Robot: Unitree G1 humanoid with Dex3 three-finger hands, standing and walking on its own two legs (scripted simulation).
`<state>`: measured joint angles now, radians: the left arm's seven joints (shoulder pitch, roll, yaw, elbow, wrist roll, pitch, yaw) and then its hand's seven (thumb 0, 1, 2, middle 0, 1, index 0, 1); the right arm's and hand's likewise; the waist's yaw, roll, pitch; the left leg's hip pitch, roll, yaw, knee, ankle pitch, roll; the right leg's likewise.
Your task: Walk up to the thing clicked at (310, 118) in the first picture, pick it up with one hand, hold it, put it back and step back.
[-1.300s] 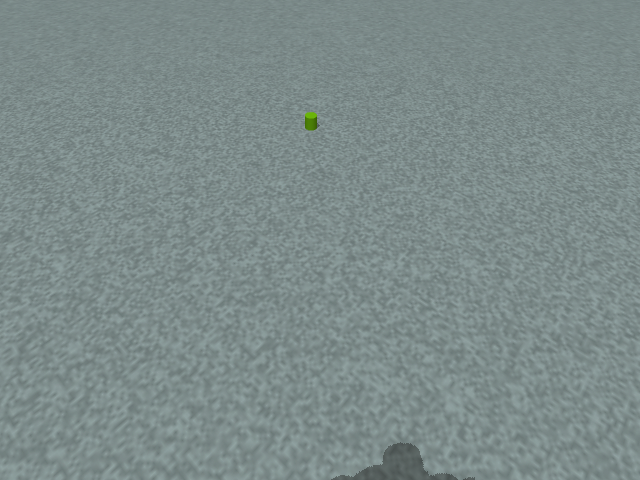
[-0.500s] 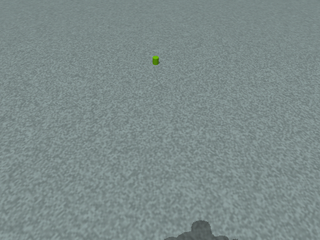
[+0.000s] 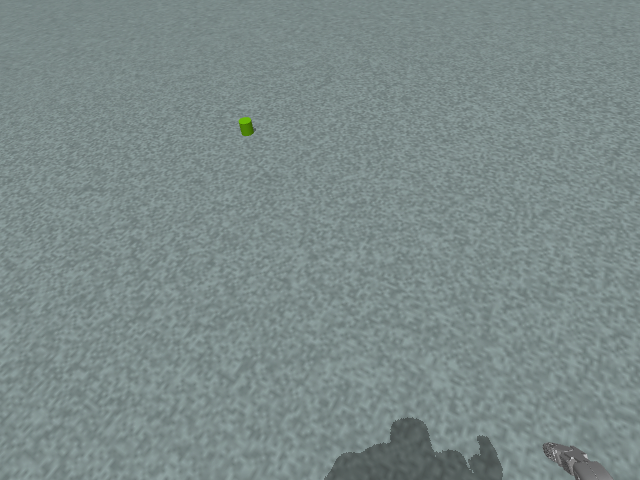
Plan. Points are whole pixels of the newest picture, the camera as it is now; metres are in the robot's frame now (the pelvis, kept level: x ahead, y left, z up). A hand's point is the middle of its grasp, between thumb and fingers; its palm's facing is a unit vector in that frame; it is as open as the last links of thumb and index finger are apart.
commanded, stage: walk up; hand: left
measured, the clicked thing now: (246, 126) +2.00 +0.39 -0.73
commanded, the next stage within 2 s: none
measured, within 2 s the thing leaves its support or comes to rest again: neither
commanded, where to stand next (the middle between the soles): +1.68 +0.72 m, yaw -79 degrees
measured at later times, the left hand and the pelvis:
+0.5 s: hand (143, 378) +0.32 +0.30 -0.13, palm faces -0.30 -0.83 -0.47, open 7.4 cm; pelvis +0.27 +0.01 -0.01, yaw -20 degrees
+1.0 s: hand (223, 155) +0.90 +0.23 -0.12, palm faces -0.53 -0.66 -0.54, open 7.4 cm; pelvis +0.61 +0.07 -0.03, yaw -33 degrees
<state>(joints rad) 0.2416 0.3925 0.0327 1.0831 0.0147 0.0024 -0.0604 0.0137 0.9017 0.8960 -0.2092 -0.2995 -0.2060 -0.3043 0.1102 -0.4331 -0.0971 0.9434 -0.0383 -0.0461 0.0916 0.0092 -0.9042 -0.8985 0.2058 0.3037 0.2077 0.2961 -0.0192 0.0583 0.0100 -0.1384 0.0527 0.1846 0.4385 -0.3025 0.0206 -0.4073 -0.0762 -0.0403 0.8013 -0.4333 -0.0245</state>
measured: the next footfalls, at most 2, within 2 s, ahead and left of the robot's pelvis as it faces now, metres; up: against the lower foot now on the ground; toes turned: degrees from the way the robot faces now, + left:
right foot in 0.12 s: +0.12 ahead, -0.17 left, +0.00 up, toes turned -16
left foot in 0.56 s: +0.56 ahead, +0.12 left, +0.00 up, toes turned -19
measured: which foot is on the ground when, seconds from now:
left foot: down 0.00-0.12, up 0.14-0.54, down 0.56-1.00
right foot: up 0.00-0.10, down 0.12-0.60, up 0.62-0.98, down 1.00-1.00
